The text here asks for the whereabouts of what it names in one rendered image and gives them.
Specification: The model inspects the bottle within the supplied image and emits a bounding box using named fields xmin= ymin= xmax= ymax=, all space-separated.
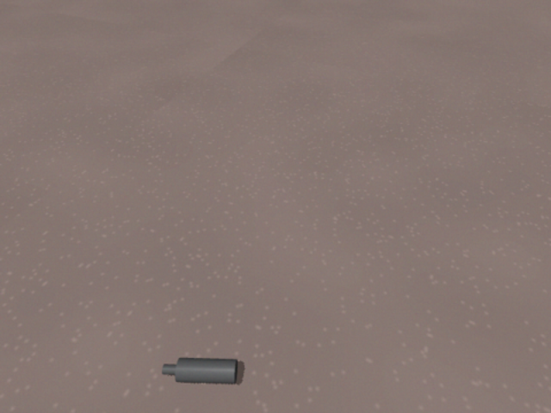
xmin=162 ymin=358 xmax=238 ymax=384

